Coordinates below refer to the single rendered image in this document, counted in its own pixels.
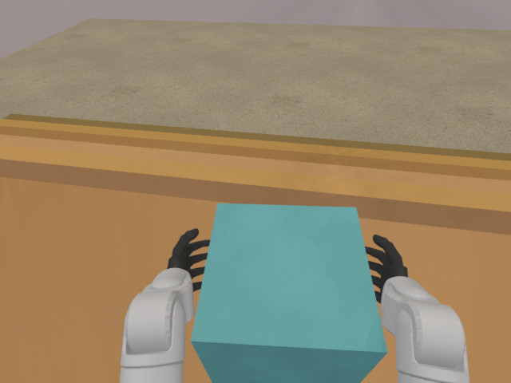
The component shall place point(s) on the robot left hand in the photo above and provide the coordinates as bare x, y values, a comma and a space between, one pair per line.
181, 259

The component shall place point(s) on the right robot forearm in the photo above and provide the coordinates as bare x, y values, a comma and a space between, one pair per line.
429, 336

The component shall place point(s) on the robot right hand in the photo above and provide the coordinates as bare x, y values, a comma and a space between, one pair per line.
391, 260

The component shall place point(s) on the carton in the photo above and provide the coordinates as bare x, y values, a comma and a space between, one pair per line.
287, 297

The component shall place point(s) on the left robot forearm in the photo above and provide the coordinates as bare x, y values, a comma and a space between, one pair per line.
153, 346

